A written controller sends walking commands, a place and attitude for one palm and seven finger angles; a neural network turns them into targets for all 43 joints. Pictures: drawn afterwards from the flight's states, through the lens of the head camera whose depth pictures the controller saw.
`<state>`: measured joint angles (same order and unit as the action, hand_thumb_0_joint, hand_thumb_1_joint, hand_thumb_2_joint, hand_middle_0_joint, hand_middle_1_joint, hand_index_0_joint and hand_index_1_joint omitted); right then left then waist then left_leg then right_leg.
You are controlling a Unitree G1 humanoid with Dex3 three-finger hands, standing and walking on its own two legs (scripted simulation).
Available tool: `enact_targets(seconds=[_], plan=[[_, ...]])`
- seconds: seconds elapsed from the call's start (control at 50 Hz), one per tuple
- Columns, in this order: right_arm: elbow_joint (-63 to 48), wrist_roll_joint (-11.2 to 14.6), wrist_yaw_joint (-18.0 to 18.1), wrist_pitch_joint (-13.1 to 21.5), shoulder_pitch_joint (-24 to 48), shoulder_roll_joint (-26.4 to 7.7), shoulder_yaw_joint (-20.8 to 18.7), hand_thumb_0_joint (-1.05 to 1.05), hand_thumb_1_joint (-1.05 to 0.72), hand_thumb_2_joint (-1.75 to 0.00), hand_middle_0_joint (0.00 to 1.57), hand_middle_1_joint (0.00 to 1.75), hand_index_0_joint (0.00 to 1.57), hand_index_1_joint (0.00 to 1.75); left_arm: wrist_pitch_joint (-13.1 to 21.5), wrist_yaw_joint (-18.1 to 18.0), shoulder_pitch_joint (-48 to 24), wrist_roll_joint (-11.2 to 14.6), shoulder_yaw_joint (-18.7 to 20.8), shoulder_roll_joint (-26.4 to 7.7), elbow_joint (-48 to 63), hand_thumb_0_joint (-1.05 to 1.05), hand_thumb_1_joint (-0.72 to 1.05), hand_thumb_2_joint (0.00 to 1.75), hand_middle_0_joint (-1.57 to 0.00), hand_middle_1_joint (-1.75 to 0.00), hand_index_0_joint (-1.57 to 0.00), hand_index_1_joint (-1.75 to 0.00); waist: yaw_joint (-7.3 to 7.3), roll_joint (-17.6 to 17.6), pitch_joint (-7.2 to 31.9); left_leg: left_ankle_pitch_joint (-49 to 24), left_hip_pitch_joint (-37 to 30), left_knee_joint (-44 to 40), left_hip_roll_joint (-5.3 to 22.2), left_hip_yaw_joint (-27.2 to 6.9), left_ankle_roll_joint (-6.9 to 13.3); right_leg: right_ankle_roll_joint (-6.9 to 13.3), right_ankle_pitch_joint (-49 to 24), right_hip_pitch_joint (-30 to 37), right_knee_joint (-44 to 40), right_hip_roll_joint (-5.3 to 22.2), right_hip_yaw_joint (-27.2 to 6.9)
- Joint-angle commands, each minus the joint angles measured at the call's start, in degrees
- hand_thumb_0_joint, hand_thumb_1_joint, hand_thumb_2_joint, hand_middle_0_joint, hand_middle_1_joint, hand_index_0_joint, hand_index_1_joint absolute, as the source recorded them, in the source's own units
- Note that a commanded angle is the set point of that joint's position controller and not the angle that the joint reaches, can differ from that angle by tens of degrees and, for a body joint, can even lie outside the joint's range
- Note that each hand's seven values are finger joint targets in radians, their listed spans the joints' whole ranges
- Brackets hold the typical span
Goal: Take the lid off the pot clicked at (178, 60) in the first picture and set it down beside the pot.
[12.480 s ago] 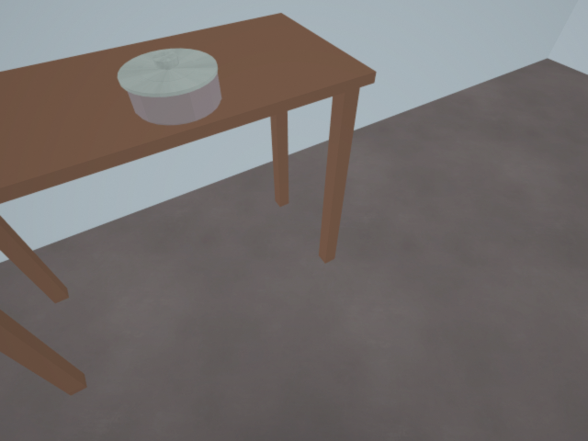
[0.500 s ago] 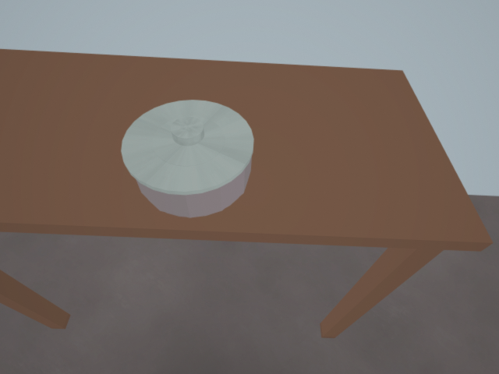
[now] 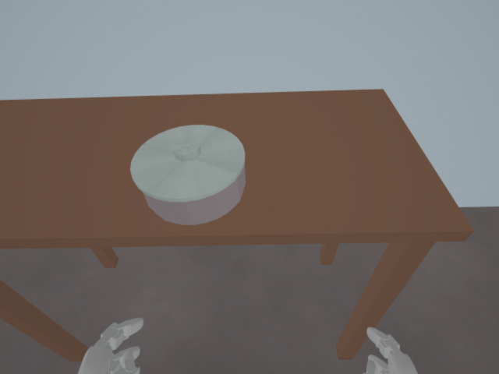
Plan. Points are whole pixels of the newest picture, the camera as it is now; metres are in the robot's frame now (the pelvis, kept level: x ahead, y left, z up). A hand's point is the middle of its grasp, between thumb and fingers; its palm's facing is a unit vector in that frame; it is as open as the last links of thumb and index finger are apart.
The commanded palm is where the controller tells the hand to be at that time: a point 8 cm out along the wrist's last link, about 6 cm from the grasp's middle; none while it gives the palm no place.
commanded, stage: lift the closed hand beside the body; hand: left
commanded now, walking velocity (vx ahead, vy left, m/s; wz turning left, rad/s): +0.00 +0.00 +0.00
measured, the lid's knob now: (186, 149) +0.45 +0.14 +0.15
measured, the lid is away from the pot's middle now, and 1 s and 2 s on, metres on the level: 0.00 0.00 0.00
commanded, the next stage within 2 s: raise the hand higher, near the body in 0.38 s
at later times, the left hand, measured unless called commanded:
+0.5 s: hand out of the picture +0.11 +0.21 +0.08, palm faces +0.29 -0.87 -0.40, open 3.1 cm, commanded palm +0.05 +0.25 +0.13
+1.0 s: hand (51, 330) +0.14 +0.22 +0.15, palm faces +0.33 -0.85 -0.41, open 3.1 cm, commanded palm +0.08 +0.26 +0.18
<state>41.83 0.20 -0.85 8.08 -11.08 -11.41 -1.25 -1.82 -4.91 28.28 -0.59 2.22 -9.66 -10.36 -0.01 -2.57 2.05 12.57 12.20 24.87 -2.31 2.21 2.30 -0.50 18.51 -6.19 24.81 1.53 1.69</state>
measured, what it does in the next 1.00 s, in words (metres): stands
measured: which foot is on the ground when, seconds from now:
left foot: down 0.00-1.00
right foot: down 0.00-1.00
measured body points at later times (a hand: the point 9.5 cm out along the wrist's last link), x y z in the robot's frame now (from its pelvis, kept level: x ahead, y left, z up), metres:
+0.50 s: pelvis -0.03 -0.02 +0.00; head -0.06 -0.04 +0.45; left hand +0.08 +0.26 +0.11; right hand +0.16 -0.23 -0.07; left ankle +0.01 +0.09 -0.74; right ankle -0.06 -0.12 -0.74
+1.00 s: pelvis -0.02 -0.01 +0.00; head -0.05 -0.02 +0.45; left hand +0.11 +0.26 +0.18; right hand +0.20 -0.21 -0.05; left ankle +0.01 +0.09 -0.74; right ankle -0.06 -0.12 -0.74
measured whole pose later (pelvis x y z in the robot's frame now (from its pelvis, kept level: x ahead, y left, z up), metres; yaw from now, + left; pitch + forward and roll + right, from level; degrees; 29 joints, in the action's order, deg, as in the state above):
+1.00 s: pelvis -0.02 -0.01 +0.00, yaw +0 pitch -5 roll +0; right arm 33.7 -0.2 3.4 10.0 -9.2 -12.3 1.1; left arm 6.9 -3.7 36.2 2.8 14.6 -19.1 31.2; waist -4.5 -2.9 -1.4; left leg 11.6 8.1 24.9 -0.3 1.9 1.6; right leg 0.5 15.9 -1.0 22.1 -0.5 1.8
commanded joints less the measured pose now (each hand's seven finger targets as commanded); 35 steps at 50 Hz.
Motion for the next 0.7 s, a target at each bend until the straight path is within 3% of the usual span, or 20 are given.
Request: enact_targets(seconds=[0.0,0.02,0.08,0.1,0.16,0.2,0.22,0.24,0.26,0.3,0.32,0.4,0.48,0.5,0.54,0.58,0.6,0.64,0.68], plan=[[-14.67,0.44,2.08,0.2,6.77,-7.03,-1.76,0.0,-0.9,-0.9,0.2,0.3,0.2,0.3,4.29,0.4,8.44,0.92,8.7,-10.87,13.86,0.0,0.9,0.9,-0.77,-0.92,-0.77,-0.92,-2.1,7.51,-1.41,-13.46,-4.29,-1.74,3.02,-1.65,-1.22,0.92,-15.88,-6.72,-5.01,-0.94,2.39],[-15.92,0.51,2.55,-0.48,7.3,-6.95,-1.38,0.0,-0.9,-0.9,0.2,0.3,0.2,0.3,4.91,0.87,6.35,1.38,6.93,-9.11,15.39,0.0,0.9,0.9,-0.82,-0.97,-0.82,-0.97,-1.43,6.12,-4.27,-9.44,-3.19,-2.3,2.71,-1.21,-1.21,0.81,-13.12,-8.53,-6.05,-0.91,1.87],[-18.29,0.39,3.66,-0.49,7.22,-6.47,-0.42,0.0,-0.9,-0.9,0.2,0.3,0.2,0.3,7.08,1.43,3.26,2.42,7.1,-10.5,23.9,0.0,0.9,0.9,-0.95,-1.12,-0.95,-1.12,-1.45,1.74,-2.9,-3.36,-5.76,-2.79,2.14,-0.88,-0.62,0.67,-6.51,-9.12,-8.15,-0.8,0.42],[-18.79,0.36,3.96,-0.32,7.53,-6.68,-0.36,0.0,-0.9,-0.9,0.2,0.3,0.2,0.3,7.67,1.11,1.79,2.55,9.18,-12.93,26.64,0.0,0.9,0.9,-0.99,-1.16,-0.99,-1.16,-1.38,0.59,-2.15,-1.89,-6.61,-2.47,2.09,-0.63,-0.62,0.73,-4.54,-9.81,-9.26,-0.81,0.36],[-19.11,0.02,4.89,0.39,7.64,-6.26,0.25,0.0,-0.9,-0.9,0.2,0.3,0.2,0.3,8.61,1.09,1.29,3.15,8.03,-11.57,29.49,0.0,0.9,0.9,-1.12,-1.31,-1.12,-1.31,-1.31,0.12,-3.55,0.44,-7.68,-2.75,1.72,-0.6,-0.29,0.76,-0.66,-10.21,-11.19,-0.7,-0.61],[-19.12,-0.09,5.13,0.86,7.79,-6.57,0.12,0.0,-0.9,-0.9,0.2,0.3,0.2,0.3,9.11,0.86,2.43,3.2,10.51,-13.73,31.34,0.0,0.9,0.9,-1.21,-1.4,-1.21,-1.4,-1.68,1.55,-3.47,0.75,-8.53,-2.44,1.72,-0.59,-0.27,0.74,0.62,-10.47,-12.31,-0.83,-0.53],[-19.21,-0.15,5.16,1.12,7.87,-6.41,0.33,0.0,-0.9,-0.9,0.2,0.3,0.2,0.3,9.46,1.07,2.56,3.4,9.16,-12.12,32.75,0.0,0.9,0.9,-1.26,-1.45,-1.26,-1.45,-1.54,0.28,-3.61,0.87,-8.52,-2.74,1.59,-0.58,-0.23,0.78,0.98,-9.79,-12.54,-0.73,-0.71],[-19.27,-0.2,5.29,1.37,8.05,-6.48,0.32,0.0,-0.9,-0.9,0.2,0.3,0.2,0.3,9.64,1.04,3.12,3.41,9.82,-13.0,34.05,0.0,0.9,0.9,-1.3,-1.5,-1.3,-1.5,-1.93,-0.15,-4.22,0.85,-8.62,-2.99,1.75,-0.81,-0.19,0.92,0.98,-9.61,-12.44,-0.57,-0.87],[-19.19,-0.28,5.3,1.8,8.11,-6.45,0.36,0.0,-0.9,-0.9,0.2,0.3,0.2,0.3,10.16,0.95,3.41,3.42,10.63,-13.66,36.29,0.0,0.9,0.9,-1.3,-1.5,-1.3,-1.5,-2.26,-1.45,-3.58,0.45,-8.91,-3.28,1.68,-0.95,-0.25,1.05,0.6,-8.68,-12.3,-0.55,-0.89],[-18.76,-0.32,5.27,2.28,8.69,-6.56,0.14,0.0,-0.9,-0.9,0.2,0.3,0.2,0.3,10.42,0.58,6.3,3.3,13.71,-16.02,37.35,0.0,0.9,0.9,-1.3,-1.5,-1.3,-1.5,-2.96,-0.46,-2.8,-0.33,-9.27,-3.14,1.84,-1.02,-0.31,1.01,0.08,-8.03,-12.28,-0.79,-0.63],[-18.85,-0.39,5.31,2.56,8.96,-6.0,0.4,0.0,-0.9,-0.9,0.2,0.3,0.2,0.3,10.64,0.78,6.61,3.37,12.16,-14.08,38.13,0.0,0.9,0.9,-1.3,-1.5,-1.3,-1.5,-2.78,0.36,-3.92,-0.46,-8.6,-3.35,1.84,-1.28,-0.22,1.02,-0.16,-7.84,-12.19,-0.8,-0.58],[-18.3,-0.23,5.18,3.43,9.78,-6.21,-0.05,0.0,-0.9,-0.9,0.2,0.3,0.2,0.3,11.15,0.46,10.6,3.16,15.88,-16.71,41.38,0.0,0.9,0.9,-1.3,-1.5,-1.3,-1.5,-3.84,0.84,-3.45,-2.33,-8.9,-3.38,2.43,-1.58,-0.32,1.04,-2.08,-6.75,-11.48,-1.15,-0.45],[-17.71,-0.26,5.25,4.38,9.72,-5.89,0.17,0.0,-0.9,-0.9,0.2,0.3,0.2,0.3,11.5,0.42,11.11,2.96,15.34,-15.5,44.94,0.0,0.9,0.9,-1.3,-1.5,-1.3,-1.5,-3.81,0.06,-2.87,-5.1,-9.14,-3.4,2.76,-2.06,-0.31,1.05,-5.85,-5.51,-9.7,-1.21,0.08],[-16.98,-0.14,4.99,4.43,10.07,-5.89,-0.18,0.0,-0.9,-0.9,0.2,0.3,0.2,0.3,11.23,0.35,12.0,2.85,16.65,-16.08,42.71,0.0,0.9,0.9,-1.3,-1.5,-1.3,-1.5,-3.92,1.74,-3.9,-4.42,-8.71,-3.28,2.76,-1.94,-0.3,0.95,-4.97,-6.42,-10.29,-1.49,-0.01],[-17.28,-0.01,5.0,4.7,9.87,-6.01,-0.15,0.0,-0.9,-0.9,0.2,0.3,0.2,0.3,11.73,0.78,11.18,2.91,14.82,-14.61,44.42,0.0,0.9,0.9,-1.3,-1.5,-1.3,-1.5,-3.7,3.09,-4.14,-4.21,-8.92,-3.59,2.9,-2.02,-0.19,0.81,-4.78,-6.33,-9.88,-1.35,0.16],[-17.4,-0.02,5.07,5.24,9.68,-6.33,-0.14,0.0,-0.9,-0.9,0.2,0.3,0.2,0.3,12.26,0.64,10.18,2.74,15.33,-15.68,47.59,0.0,0.9,0.9,-1.3,-1.5,-1.3,-1.5,-3.88,0.96,-2.39,-4.9,-9.89,-3.45,2.92,-2.03,-0.12,0.8,-5.65,-5.79,-9.51,-1.3,-0.11],[-17.26,-0.02,4.98,5.53,10.03,-6.31,-0.23,0.0,-0.9,-0.9,0.2,0.3,0.2,0.3,12.16,0.28,11.51,2.72,17.24,-17.33,47.92,0.0,0.9,0.9,-1.3,-1.5,-1.3,-1.5,-4.3,1.02,-1.73,-5.07,-9.95,-3.14,2.93,-1.92,-0.23,0.78,-6.03,-5.7,-9.48,-1.54,-0.03],[-17.26,0.0,5.09,5.7,9.83,-5.99,-0.07,0.0,-0.9,-0.9,0.2,0.3,0.2,0.3,12.34,0.21,11.49,2.82,16.83,-16.55,48.56,0.0,0.9,0.9,-1.3,-1.5,-1.3,-1.5,-4.32,3.07,-1.98,-6.0,-9.6,-3.32,3.1,-2.28,-0.21,0.88,-7.14,-5.36,-8.83,-1.49,0.06],[-16.96,0.03,5.22,5.4,9.71,-5.89,-0.08,0.0,-0.9,-0.9,0.2,0.3,0.2,0.3,12.21,0.1,10.97,3.0,18.2,-17.14,48.42,0.0,0.9,0.9,-1.3,-1.5,-1.3,-1.5,-4.49,2.18,-2.22,-6.82,-9.32,-3.33,3.04,-2.11,-0.29,0.92,-8.43,-4.86,-8.62,-1.48,0.0]])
